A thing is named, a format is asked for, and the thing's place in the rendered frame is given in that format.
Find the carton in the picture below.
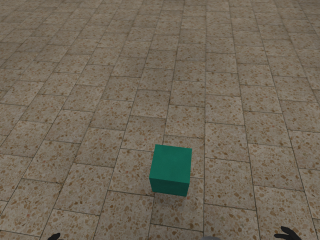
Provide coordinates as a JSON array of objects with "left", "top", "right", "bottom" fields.
[{"left": 149, "top": 144, "right": 192, "bottom": 197}]

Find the right robot hand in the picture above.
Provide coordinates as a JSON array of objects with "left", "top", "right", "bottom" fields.
[{"left": 274, "top": 226, "right": 302, "bottom": 240}]

